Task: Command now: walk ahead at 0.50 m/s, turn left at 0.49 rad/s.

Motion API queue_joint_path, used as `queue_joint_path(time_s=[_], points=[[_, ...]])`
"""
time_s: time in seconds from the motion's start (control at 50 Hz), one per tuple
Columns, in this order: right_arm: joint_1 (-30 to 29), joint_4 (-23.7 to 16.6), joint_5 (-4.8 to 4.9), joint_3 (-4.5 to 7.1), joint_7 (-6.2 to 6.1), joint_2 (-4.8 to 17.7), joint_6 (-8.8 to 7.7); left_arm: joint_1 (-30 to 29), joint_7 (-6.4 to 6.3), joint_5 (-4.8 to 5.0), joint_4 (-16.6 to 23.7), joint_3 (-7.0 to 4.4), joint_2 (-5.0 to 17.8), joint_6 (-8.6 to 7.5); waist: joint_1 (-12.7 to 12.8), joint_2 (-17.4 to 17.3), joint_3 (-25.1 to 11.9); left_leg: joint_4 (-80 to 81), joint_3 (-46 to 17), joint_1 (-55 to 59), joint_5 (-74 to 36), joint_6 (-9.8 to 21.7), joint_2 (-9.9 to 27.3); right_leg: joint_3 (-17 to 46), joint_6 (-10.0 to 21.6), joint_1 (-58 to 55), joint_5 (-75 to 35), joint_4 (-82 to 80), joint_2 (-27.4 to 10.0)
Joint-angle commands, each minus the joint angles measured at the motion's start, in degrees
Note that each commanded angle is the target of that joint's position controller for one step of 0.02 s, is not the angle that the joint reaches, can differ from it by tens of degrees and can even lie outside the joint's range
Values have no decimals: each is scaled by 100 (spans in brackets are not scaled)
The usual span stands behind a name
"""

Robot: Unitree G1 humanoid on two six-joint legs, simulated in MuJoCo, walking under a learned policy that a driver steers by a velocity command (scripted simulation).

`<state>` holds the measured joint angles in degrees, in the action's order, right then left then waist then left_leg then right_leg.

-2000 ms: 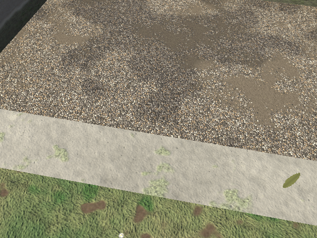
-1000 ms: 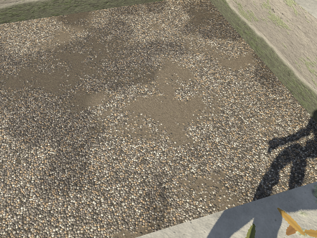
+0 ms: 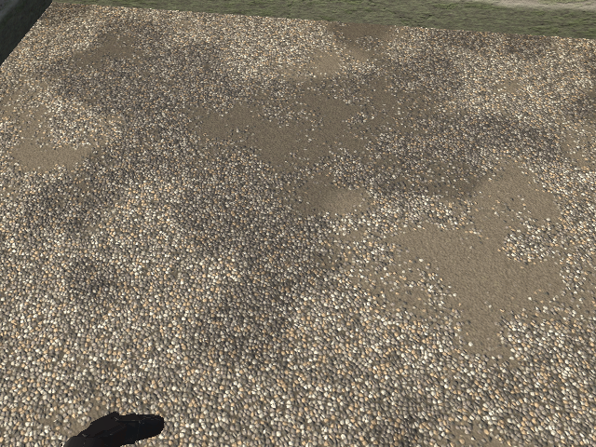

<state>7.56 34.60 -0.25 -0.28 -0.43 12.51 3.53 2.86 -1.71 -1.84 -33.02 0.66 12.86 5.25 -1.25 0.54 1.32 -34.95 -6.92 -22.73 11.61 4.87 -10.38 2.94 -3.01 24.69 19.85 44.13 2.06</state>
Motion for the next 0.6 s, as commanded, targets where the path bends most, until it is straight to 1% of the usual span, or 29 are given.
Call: queue_joint_path(time_s=[0.02, 0.04, 0.06, 0.08, 0.1, 0.12, 0.14, 0.16, 0.18, 0.2, 0.22, 0.24, 0.26, 0.3, 0.32, 0.34, 0.36, 0.4, 0.48, 0.5, 0.52, 0.6], points=[[-532, -539, 120, 244, -68, 754, 60, 297, 105, -3, 234, 8, 37, -166, 252, -251, -667, 1329, -2149, -292, 1386, 256, 1387, -182, 358, -1790, -475, -1288, -73], [-409, -542, 179, 195, -83, 582, 43, 573, 89, -106, 216, 12, 65, -220, 282, 95, -822, 868, -1912, -923, 1775, 62, 1221, 225, 604, -2723, -273, -1329, -530], [-598, -721, 272, 154, -46, 427, 22, 470, 100, -53, 200, -125, 567, -268, 330, 1247, -675, 206, -794, -1475, 1635, -194, 505, 1211, 862, -2684, 445, -1858, -1025], [-976, -802, 180, 207, -49, 686, -46, 563, 117, -14, 277, -156, 683, -285, 606, 1321, -294, -258, -529, -1704, 1420, -324, 279, 2108, 996, -2331, 448, -2503, -1544], [-1114, -783, 117, 246, -34, 795, -111, 457, 105, 17, 301, -145, 709, -303, 534, 954, -68, -308, -499, -1600, 1270, -412, 400, 2336, 1121, -2034, 192, -2630, -1720], [-1032, -724, 52, 203, 9, 713, -153, 106, 67, 26, 391, -74, 610, -338, 270, 490, -4, -261, -419, -996, 817, -512, 544, 1920, 1131, -1503, -840, -2520, -1695], [-805, -650, 13, 145, 67, 522, -168, -185, 70, 88, 420, -27, 517, -377, 27, 455, -235, 73, -160, -112, 355, -520, 672, 1473, 986, -1094, -951, -2421, -1405], [-771, -553, -51, 89, 92, 379, -179, -295, 103, 130, 421, 3, 439, -402, -45, 431, -429, 244, -9, 594, 10, -486, 634, 1134, 828, -842, -874, -2353, -1107], [-747, -509, -119, 65, 112, 336, -146, -302, 138, 132, 418, 5, 457, -414, -50, 531, -520, 256, 80, 954, -20, -463, 561, 941, 740, -740, -735, -2317, -923], [-865, -495, -131, 62, 127, 373, -106, -196, 187, 144, 425, 34, 378, -403, 39, 458, -519, 330, 45, 1099, 124, -432, 592, 848, 680, -651, -373, -2335, -800], [-899, -502, -109, 44, 143, 381, -71, -259, 221, 131, 441, 45, 368, -380, -34, 383, -464, 438, -30, 1091, 208, -400, 635, 688, 649, -641, 84, -2298, -716], [-910, -483, -94, 28, 152, 420, -46, -280, 241, 117, 467, 46, 352, -346, -44, 227, -412, 509, -114, 1072, 339, -356, 691, 531, 626, -628, 374, -2219, -637], [-937, -476, -67, 22, 156, 480, -42, -255, 246, 98, 484, 56, 310, -313, -48, -6, -376, 588, -246, 995, 496, -304, 752, 314, 588, -679, 442, -2075, -538], [-1006, -481, -53, 15, 127, 609, -49, -92, 241, 64, 491, 78, 218, -279, 28, -524, -308, 970, -625, 730, 961, -200, 940, -101, 516, -914, 175, -1638, -343], [-1042, -505, -68, 12, 121, 638, -38, 117, 272, 28, 442, 93, 228, -309, 105, -693, -323, 1127, -825, 545, 1201, -103, 1053, -257, 512, -1080, 121, -1422, -274], [-1062, -523, -41, 9, 115, 668, -31, 184, 282, 13, 430, 88, 225, -335, 133, -765, -301, 1257, -987, 418, 1262, -53, 1119, -353, 501, -1200, 43, -1305, -246], [-1085, -537, -19, 7, 112, 683, -27, 229, 283, 8, 420, 82, 234, -359, 163, -751, -289, 1314, -1079, 361, 1240, -27, 1157, -393, 495, -1264, 4, -1269, -242], [-1108, -560, 9, -4, 108, 664, -25, 254, 276, 2, 399, 77, 230, -397, 173, -574, -323, 1286, -1083, 367, 1058, -24, 1146, -386, 507, -1386, -74, -1292, -274], [-1055, -552, 8, -37, 110, 572, -46, 203, 255, 9, 383, 70, 213, -400, 141, -183, -436, 989, -813, 467, 501, -59, 994, -289, 555, -1601, -327, -1358, -366], [-1121, -604, 2, -98, 89, 294, 3, 271, 183, 5, 296, 50, 235, -393, 37, 119, -606, 751, -592, 614, 36, 1, 914, -225, 537, -1771, -726, -1340, -437], [-1027, -571, -11, -108, 74, 295, 11, 270, 155, 11, 299, 41, 241, -377, 30, 172, -649, 642, -481, 621, -132, 0, 860, -192, 548, -1841, -860, -1313, -465], [-933, -518, -3, -103, 58, 336, 2, 197, 118, 36, 335, 26, 238, -284, 18, 49, -475, 525, -414, 534, -480, 7, 845, -230, 561, -1822, -965, -1216, -444]])
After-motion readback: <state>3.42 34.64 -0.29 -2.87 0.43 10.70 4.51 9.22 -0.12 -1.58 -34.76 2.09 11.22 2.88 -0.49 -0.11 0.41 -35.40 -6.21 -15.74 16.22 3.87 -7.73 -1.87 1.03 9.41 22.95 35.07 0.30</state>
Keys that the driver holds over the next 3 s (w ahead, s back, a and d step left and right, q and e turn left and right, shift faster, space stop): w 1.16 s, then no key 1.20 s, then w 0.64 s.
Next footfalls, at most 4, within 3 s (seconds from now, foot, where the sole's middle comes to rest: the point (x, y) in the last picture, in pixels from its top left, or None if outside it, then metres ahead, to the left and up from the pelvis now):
0.02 right None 0.07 -0.11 -0.76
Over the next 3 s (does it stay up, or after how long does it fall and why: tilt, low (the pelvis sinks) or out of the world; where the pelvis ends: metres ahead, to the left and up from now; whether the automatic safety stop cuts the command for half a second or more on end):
stays up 0.07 -0.01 0.01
